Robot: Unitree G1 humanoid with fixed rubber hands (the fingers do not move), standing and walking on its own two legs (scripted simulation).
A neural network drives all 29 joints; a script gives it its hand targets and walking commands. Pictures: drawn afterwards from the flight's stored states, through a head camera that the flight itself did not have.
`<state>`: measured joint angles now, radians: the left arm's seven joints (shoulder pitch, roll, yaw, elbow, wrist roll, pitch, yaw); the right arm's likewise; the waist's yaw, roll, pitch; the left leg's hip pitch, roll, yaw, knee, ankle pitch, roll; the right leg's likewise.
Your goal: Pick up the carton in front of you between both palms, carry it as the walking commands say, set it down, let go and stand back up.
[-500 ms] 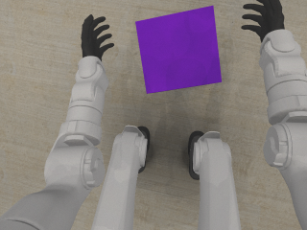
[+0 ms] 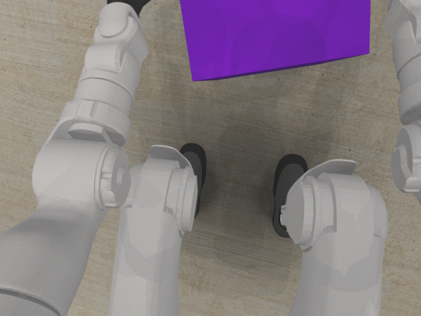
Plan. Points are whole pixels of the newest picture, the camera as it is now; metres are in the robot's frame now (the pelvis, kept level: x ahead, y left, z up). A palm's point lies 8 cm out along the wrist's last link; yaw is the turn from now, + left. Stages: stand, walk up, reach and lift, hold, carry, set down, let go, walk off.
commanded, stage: reach and lift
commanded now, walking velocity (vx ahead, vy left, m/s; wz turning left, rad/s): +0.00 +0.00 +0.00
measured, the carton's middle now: (263, 5) +0.53 -0.03 -0.25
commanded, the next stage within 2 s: none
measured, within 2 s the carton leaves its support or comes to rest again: leaves its support in 0.74 s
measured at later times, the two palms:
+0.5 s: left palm out of the picture +0.53 +0.12 -0.17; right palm out of the picture +0.55 -0.18 -0.18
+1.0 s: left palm out of the picture +0.51 +0.11 -0.08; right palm out of the picture +0.52 -0.19 -0.08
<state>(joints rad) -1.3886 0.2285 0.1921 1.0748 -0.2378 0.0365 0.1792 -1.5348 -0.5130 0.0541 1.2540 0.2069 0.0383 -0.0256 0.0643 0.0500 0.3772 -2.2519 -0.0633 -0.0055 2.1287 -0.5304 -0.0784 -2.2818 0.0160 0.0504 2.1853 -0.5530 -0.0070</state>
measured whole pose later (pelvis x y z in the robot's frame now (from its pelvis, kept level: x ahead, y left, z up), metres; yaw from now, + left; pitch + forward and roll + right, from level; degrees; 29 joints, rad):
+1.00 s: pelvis +0.01 +0.01 +0.01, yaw -3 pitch +39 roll +3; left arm -1.08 0.02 0.41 0.70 -0.06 0.22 0.21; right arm -1.24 -0.25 -0.10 0.91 0.03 0.26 -0.06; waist 0.02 0.06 0.07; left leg -2.22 -0.12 -0.06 2.11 -0.57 -0.11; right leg -2.25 0.09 0.07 2.13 -0.56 0.04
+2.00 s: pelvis +0.07 +0.01 +0.29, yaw -6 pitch +27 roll +0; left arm -0.53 -0.14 0.39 0.60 0.16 0.28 0.09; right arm -0.57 0.05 -0.32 0.68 -0.18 0.30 -0.03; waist 0.02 0.02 -0.22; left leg -1.20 -0.10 -0.12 1.20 -0.47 -0.04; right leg -1.21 0.09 0.12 1.20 -0.45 0.03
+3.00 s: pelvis +0.10 +0.01 +0.40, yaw -6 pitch -4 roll +0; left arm -0.35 -0.18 0.33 0.40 0.31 0.60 0.00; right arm -0.33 0.16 -0.30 0.40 -0.30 0.62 0.00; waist 0.00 0.01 -0.01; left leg -0.18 -0.05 -0.14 0.47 -0.23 -0.01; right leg -0.18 0.05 0.14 0.47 -0.22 0.01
